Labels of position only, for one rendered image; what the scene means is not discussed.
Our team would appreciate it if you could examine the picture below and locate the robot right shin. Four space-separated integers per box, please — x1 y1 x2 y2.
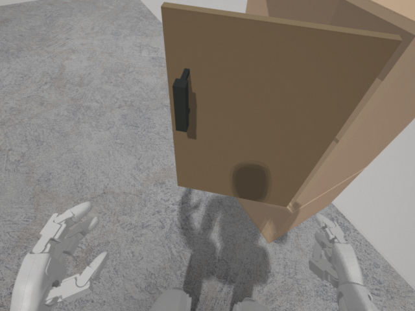
242 297 255 302

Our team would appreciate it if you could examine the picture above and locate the robot left hand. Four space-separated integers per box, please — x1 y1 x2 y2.
10 202 110 311

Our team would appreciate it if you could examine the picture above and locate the handle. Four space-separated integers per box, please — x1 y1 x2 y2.
172 68 190 132

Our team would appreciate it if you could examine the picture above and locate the robot right forearm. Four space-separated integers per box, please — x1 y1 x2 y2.
337 284 379 311

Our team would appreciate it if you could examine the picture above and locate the left robot thigh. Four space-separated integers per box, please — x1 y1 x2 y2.
150 289 192 311

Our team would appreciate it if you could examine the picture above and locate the cupboard door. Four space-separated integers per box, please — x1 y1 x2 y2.
161 2 402 207

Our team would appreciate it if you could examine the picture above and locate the robot right hand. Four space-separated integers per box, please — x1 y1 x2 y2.
309 213 364 289

